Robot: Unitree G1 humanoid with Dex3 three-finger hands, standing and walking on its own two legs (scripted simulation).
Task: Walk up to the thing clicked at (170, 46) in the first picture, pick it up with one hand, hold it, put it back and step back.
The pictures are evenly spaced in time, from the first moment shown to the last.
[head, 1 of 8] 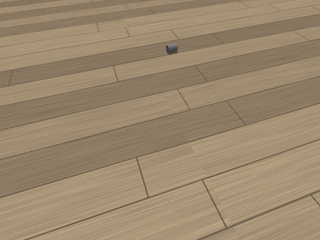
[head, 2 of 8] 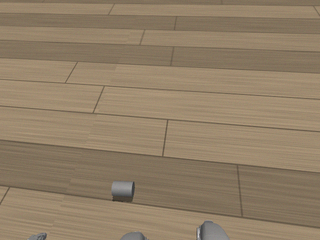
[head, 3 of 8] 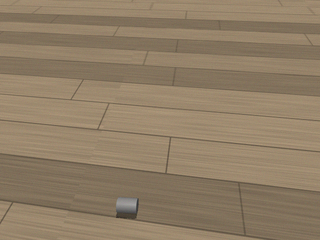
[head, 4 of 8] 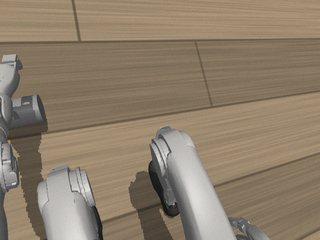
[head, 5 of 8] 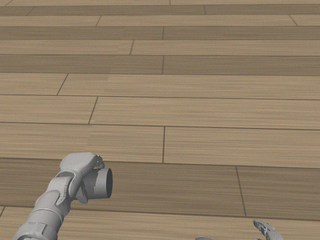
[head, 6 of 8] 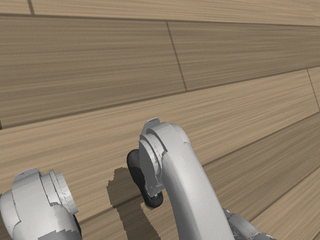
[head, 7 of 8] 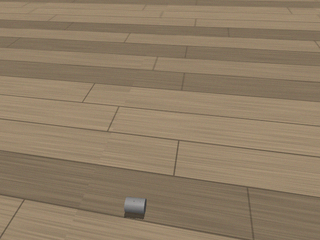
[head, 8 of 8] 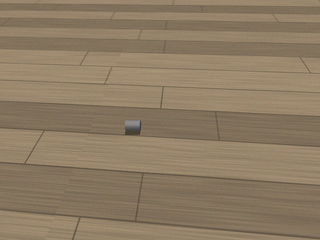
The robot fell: no
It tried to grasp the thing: yes
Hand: left
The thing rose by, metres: 0.66
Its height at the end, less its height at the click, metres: +0.00
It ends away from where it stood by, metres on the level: 0.00
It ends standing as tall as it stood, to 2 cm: yes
